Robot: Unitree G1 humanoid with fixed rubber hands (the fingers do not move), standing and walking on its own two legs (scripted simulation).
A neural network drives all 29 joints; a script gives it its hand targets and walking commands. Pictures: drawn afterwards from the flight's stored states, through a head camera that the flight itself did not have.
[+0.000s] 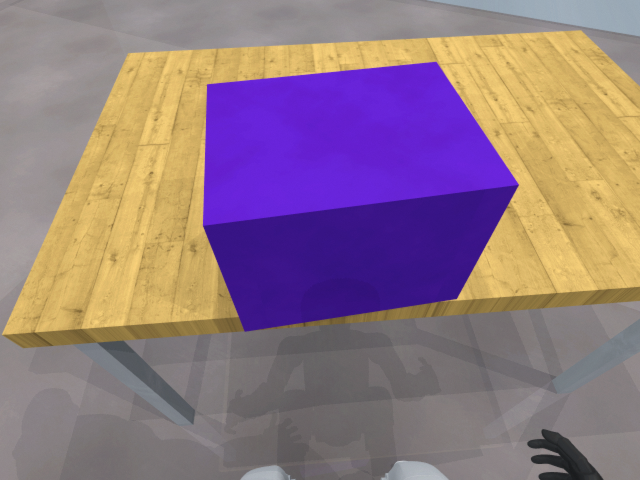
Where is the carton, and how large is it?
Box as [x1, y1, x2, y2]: [203, 62, 518, 331]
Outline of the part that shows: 436,62 207,84 203,226 245,331 453,299 457,297 518,184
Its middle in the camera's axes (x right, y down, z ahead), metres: +0.03 -0.05 +0.53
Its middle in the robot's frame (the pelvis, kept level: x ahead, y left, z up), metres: +0.45 -0.01 +0.08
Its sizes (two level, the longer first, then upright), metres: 0.307 0.239 0.231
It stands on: a table, 0.71 m high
